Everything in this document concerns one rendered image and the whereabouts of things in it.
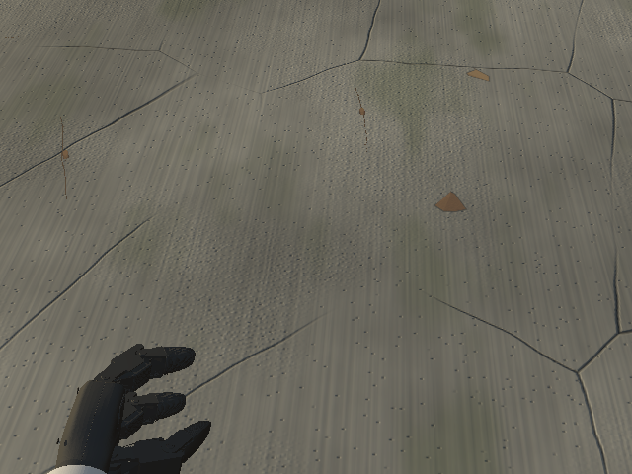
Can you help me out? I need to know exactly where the robot left hand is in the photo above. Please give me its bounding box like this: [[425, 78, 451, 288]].
[[55, 344, 211, 474]]

